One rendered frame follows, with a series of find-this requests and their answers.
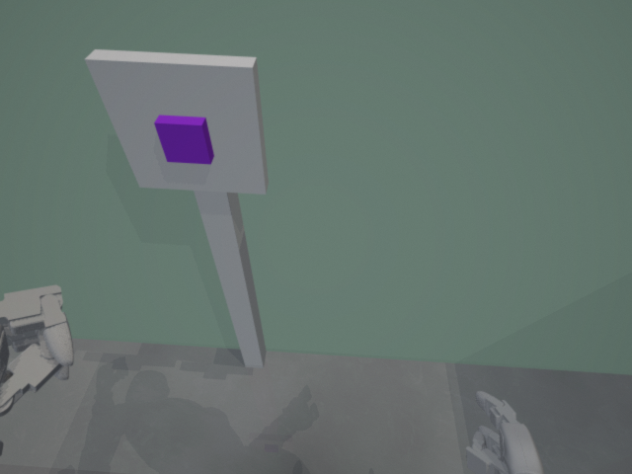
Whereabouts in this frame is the left robot hand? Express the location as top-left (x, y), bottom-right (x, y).
top-left (0, 285), bottom-right (74, 417)

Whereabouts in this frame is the panel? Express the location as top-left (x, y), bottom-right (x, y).
top-left (85, 49), bottom-right (269, 368)

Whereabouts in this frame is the button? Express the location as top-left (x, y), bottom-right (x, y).
top-left (154, 115), bottom-right (214, 164)

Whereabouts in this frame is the right robot hand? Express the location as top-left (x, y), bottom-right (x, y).
top-left (466, 391), bottom-right (545, 474)

